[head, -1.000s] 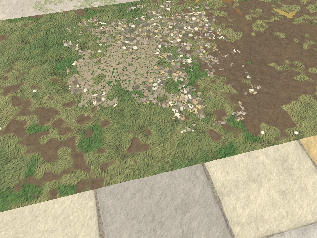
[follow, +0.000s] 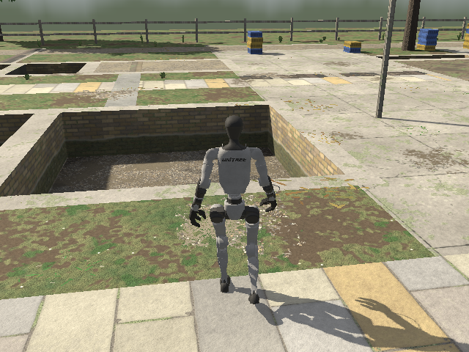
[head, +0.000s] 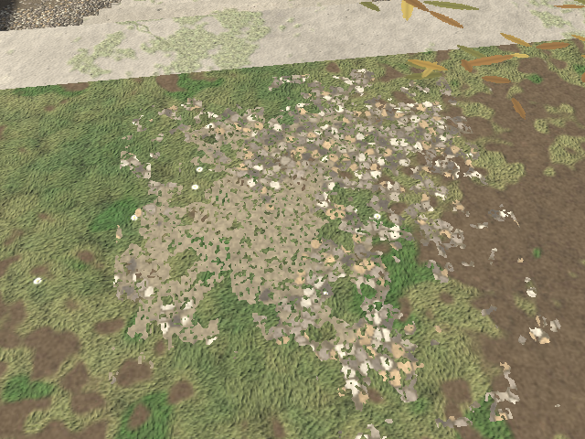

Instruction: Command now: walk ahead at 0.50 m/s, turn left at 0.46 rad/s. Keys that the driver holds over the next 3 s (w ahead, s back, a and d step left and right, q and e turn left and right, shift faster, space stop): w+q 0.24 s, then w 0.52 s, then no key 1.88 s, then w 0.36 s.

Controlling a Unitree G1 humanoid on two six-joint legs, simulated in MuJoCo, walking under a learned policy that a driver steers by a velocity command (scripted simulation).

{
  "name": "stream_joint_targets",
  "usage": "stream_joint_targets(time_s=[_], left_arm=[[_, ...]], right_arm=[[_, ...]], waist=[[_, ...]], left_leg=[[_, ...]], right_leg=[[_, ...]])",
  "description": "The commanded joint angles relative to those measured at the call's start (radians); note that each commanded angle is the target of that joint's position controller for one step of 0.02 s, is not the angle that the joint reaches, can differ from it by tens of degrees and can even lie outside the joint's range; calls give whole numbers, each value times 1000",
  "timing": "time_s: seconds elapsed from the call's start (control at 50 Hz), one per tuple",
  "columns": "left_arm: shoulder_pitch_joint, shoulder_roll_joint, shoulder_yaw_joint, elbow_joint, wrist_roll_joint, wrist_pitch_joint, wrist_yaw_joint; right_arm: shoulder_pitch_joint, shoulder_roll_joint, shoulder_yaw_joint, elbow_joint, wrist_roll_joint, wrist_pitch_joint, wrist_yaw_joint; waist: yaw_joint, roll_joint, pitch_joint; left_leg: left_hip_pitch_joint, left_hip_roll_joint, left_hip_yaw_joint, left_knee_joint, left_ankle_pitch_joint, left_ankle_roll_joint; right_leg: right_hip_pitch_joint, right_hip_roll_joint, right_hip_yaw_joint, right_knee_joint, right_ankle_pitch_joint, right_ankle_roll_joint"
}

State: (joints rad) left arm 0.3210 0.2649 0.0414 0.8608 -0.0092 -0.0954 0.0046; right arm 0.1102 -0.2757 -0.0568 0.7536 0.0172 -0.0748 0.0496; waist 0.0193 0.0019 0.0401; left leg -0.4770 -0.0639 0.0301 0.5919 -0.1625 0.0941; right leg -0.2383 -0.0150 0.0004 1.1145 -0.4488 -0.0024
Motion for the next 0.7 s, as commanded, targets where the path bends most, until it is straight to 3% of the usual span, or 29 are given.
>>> stream_joint_targets(time_s=[0.02, 0.06, 0.1, 0.16, 0.22, 0.28, 0.34, 0.38, 0.4, 0.42, 0.44, 0.46, 0.48, 0.5, 0.52, 0.56, 0.6, 0.7], left_arm=[[-87, 138, 25, -135, -5, -65, -1], [-66, 136, 38, -143, 20, -39, 8], [-53, 107, 35, -152, 27, -18, 11], [-161, 85, 29, -196, 30, -9, 17], [-277, 57, 17, -226, 22, -17, 7], [-344, 70, 17, -245, 7, -30, -11], [-354, 102, 27, -256, 8, -45, -27], [-282, 120, 37, -243, 9, -51, -26], [-185, 148, 52, -219, 17, -55, -20], [-28, 200, 66, -202, 29, -56, -13], [99, 281, 94, -157, 31, -43, -16], [123, 201, 76, -144, 3, -38, -26], [67, 143, 58, -151, -4, -33, -24], [1, 127, 48, -165, 5, -24, -23], [-39, 107, 39, -165, 9, -19, -25], [-69, 88, 30, -161, 17, -22, -29], [-55, 107, 35, -145, 9, -27, -29], [-5, 153, 45, -105, -4, -13, -15]], right_arm=[[153, -133, -40, -34, -1, -2, -14], [93, -101, -29, -64, -14, -2, -18], [103, -119, -36, -67, -10, -6, -26], [153, -152, -47, -59, -2, -6, -45], [204, -154, -48, -49, 7, 6, -57], [253, -150, -45, -33, 10, 14, -62], [279, -141, -42, -19, 4, 19, -65], [258, -144, -43, -22, 0, 25, -64], [247, -121, -35, -30, -4, 25, -61], [234, -84, -17, -51, -17, 21, -59], [382, -26, 1, -52, 8, 7, -57], [372, -82, -3, -42, 13, -2, -57], [264, -144, -20, -55, 19, -3, -54], [189, -137, -17, -74, 9, -3, -53], [148, -123, -18, -86, -7, -4, -50], [167, -93, -18, -82, -9, 1, -46], [168, -63, -11, -83, -10, 6, -46], [11, -27, 6, -122, -14, -4, -41]], waist=[[-69, -4, -141], [-4, 23, -99], [11, 43, -88], [-18, 46, -56], [-67, 71, -53], [-99, 90, -51], [-95, 101, -47], [-48, 124, -60], [-1, 113, -122], [70, 37, -257], [42, -262, -389], [59, -265, -348], [71, -149, -196], [51, -63, -117], [29, -40, -52], [-11, -89, -41], [-19, -100, -46], [25, -74, -28]], left_leg=[[517, 293, -490, -308, 60, 211], [334, 238, -405, -357, 176, 200], [253, 216, -350, -380, 250, 212], [209, 178, -291, -386, 280, 187], [204, 137, -269, -356, 190, 137], [261, 170, -317, -323, 123, 128], [371, 224, -389, -250, 129, 113], [402, 224, -401, -180, 241, 92], [386, 173, -370, -68, 348, 68], [270, 117, -303, 183, 254, 33], [-99, -33, -181, 531, -136, -46], [-261, -9, -221, 656, -409, -52], [-322, 39, -226, 708, -331, -48], [-305, 85, -177, 685, -251, -50], [-290, 117, -151, 619, -197, -54], [-200, 157, -128, 535, -141, -63], [-186, 165, -101, 471, -108, -78], [-172, 161, -65, 161, 131, -98]], right_leg=[[-522, -68, 89, 153, 93, -21], [-396, -104, 90, 48, 142, -3], [-367, -101, 70, -25, 174, 26], [-387, -77, 53, -220, 336, 59], [-324, -27, 48, -455, 509, 60], [-288, -4, 52, -560, 557, 53], [-279, -4, 62, -622, 474, 14], [-183, 11, 33, -671, 407, -27], [-29, 1, 34, -688, 417, -63], [223, -140, 172, -652, 445, -134], [587, -338, 578, -696, 268, -305], [590, -380, 767, -800, 64, -308], [465, -348, 646, -817, 6, -262], [334, -306, 524, -836, 79, -235], [227, -265, 444, -869, 172, -232], [120, -207, 339, -914, 299, -218], [91, -193, 267, -941, 405, -232], [101, -165, 137, -967, 515, -212]])
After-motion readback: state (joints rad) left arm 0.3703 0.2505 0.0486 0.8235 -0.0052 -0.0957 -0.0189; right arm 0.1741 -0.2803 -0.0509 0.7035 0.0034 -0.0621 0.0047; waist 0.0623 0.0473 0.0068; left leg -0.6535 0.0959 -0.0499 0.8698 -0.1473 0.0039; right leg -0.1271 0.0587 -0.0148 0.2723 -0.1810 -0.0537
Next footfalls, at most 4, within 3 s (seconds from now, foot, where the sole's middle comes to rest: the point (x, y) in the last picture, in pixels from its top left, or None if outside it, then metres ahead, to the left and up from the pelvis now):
0.40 right None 0.42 -0.10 -0.76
0.90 left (226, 355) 0.63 0.20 -0.76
1.26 right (329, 341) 0.67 -0.05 -0.76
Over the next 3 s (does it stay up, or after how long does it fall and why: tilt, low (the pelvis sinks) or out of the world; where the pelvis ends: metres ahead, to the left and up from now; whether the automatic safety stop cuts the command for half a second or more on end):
stays up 0.68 0.06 0.02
